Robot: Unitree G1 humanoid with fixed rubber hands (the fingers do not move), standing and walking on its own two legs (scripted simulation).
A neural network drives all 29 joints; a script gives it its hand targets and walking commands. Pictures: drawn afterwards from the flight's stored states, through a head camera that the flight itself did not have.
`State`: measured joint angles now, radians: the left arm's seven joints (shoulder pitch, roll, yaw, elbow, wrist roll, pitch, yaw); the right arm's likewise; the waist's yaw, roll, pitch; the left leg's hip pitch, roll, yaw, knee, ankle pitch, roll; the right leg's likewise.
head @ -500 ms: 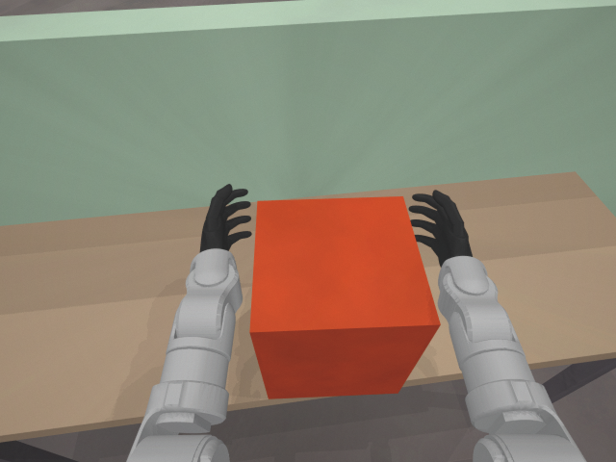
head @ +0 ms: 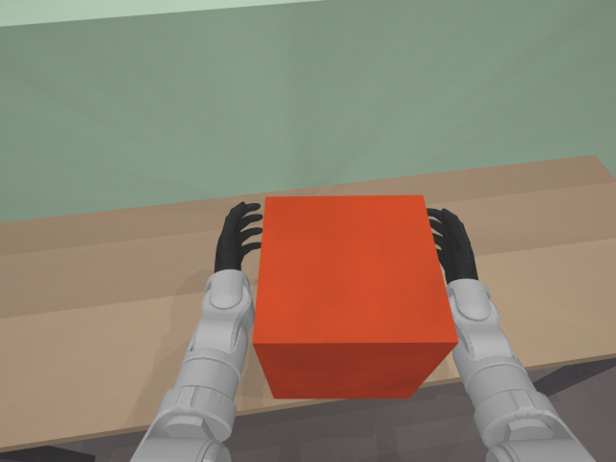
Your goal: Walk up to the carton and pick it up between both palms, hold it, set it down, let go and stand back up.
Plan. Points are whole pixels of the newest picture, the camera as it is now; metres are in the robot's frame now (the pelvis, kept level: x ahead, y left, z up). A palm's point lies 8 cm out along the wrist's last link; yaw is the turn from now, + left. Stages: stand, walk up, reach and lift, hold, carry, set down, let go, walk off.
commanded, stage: set down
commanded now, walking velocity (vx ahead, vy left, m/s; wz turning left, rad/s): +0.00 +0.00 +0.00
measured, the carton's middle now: (342, 305) +0.34 -0.03 -0.03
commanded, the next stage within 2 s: none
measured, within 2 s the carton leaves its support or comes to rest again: rests again in 0.52 s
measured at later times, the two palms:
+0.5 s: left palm (233, 296) +0.34 +0.11 +0.02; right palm (461, 298) +0.33 -0.19 +0.02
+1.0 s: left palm (235, 295) +0.35 +0.12 -0.01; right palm (453, 292) +0.34 -0.19 +0.00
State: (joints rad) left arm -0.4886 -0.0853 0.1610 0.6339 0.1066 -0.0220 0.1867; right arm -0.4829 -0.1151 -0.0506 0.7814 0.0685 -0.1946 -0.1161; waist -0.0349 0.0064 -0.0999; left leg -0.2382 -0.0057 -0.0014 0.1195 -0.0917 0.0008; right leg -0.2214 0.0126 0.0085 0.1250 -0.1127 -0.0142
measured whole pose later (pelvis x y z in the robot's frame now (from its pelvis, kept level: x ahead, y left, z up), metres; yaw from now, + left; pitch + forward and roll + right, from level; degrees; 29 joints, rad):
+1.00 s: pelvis -0.06 -0.03 -0.01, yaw +3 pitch +23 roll -1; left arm -0.73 -0.08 0.57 0.94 0.43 -0.34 0.03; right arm -0.71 0.16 -0.73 0.78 -0.63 -0.33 0.05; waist -0.06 0.04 -0.12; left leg -0.61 0.02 -0.08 0.20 0.00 -0.04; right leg -0.57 0.05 -0.07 0.20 -0.04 -0.05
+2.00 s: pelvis -0.06 -0.01 -0.01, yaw -2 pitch +19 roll +0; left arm -0.31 0.07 0.09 0.80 -0.08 -0.31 0.12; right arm -0.37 -0.24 0.08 0.90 0.24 -0.37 0.02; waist -0.01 0.01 -0.18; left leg -0.55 0.01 -0.02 0.32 -0.10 -0.02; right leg -0.55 0.04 0.03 0.33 -0.11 -0.02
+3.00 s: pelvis -0.02 +0.01 -0.01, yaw -3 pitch +3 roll +0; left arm 0.28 0.01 -0.06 0.31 0.01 -0.21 0.15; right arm 0.25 -0.26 0.08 0.54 0.27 -0.43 0.05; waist 0.02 -0.03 0.00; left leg -0.17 -0.01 0.01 0.33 -0.21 0.01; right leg -0.18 0.02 0.06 0.34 -0.21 0.00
